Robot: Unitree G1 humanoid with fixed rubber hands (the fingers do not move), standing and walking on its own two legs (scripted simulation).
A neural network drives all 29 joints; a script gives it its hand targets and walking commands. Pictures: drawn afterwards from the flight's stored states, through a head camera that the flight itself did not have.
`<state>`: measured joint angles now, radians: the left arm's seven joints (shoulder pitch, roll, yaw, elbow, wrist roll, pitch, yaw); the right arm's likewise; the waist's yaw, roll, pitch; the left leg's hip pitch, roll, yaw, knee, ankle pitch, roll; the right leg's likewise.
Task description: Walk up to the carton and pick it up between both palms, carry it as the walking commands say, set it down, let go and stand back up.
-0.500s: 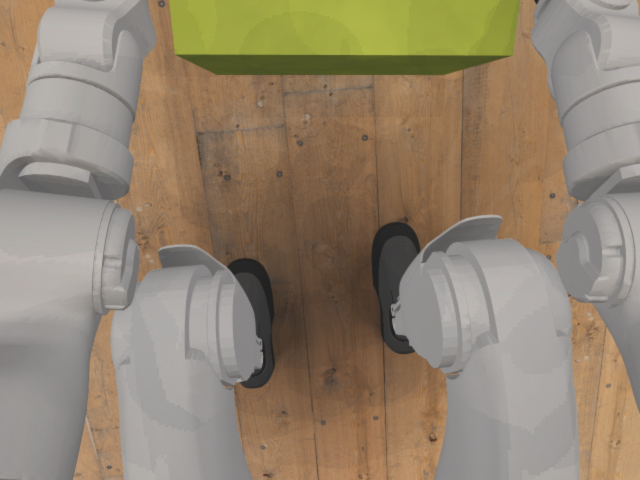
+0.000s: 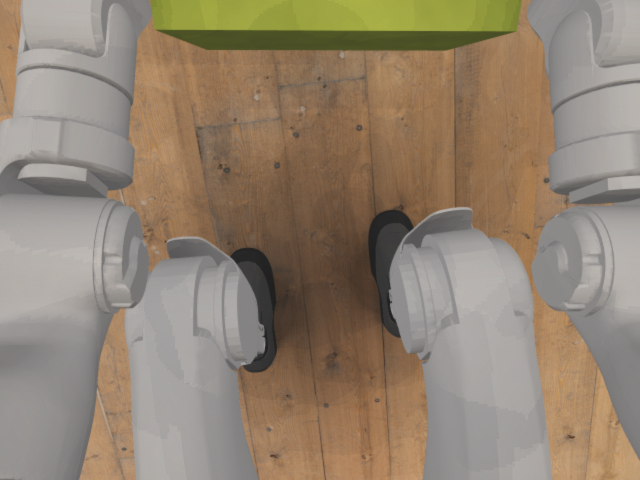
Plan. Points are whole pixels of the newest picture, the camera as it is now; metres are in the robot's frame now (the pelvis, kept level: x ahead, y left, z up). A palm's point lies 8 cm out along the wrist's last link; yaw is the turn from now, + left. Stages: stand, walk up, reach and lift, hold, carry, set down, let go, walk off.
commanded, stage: reach and lift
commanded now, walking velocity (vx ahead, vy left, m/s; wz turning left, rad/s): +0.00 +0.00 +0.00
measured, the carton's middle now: out of the picture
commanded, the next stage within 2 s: none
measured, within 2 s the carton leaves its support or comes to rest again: neither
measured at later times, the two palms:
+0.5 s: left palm out of the picture +0.57 +0.13 -0.06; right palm out of the picture +0.52 -0.23 -0.07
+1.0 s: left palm out of the picture +0.56 +0.13 +0.01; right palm out of the picture +0.50 -0.23 +0.00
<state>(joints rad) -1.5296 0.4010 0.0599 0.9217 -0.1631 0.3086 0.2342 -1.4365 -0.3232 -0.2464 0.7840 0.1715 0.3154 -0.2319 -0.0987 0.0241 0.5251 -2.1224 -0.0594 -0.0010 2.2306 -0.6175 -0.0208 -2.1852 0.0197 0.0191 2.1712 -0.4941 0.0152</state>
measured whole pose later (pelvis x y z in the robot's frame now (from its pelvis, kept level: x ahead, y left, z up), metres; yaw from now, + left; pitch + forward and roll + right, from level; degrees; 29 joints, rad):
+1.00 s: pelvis -0.03 +0.00 +0.10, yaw +0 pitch +25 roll +1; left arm -1.45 0.33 0.24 0.72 -0.02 0.45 0.16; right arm -1.33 -0.20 -0.40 0.50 0.02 0.48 -0.21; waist -0.08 0.04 0.52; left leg -1.82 -0.09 -0.02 1.89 -0.51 -0.04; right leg -1.87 0.05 0.05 1.84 -0.41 0.03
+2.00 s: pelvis -0.03 +0.01 +0.21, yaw -1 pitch +16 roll +1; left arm -1.20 0.24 0.26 0.63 0.03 0.45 0.15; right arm -1.11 -0.13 -0.38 0.42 0.00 0.48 -0.20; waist -0.08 0.03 0.52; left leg -1.35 -0.10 -0.05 1.52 -0.45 -0.02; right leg -1.39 0.07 0.08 1.47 -0.36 0.04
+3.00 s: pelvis +0.04 -0.01 +0.35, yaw -2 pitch +16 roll +2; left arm -0.72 0.07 0.34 0.64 0.18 0.41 0.06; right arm -0.62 0.08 -0.38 0.41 -0.13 0.45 -0.17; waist -0.07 0.02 0.06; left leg -0.86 -0.08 -0.08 0.84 -0.27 -0.03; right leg -0.91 0.06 0.11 0.84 -0.21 0.01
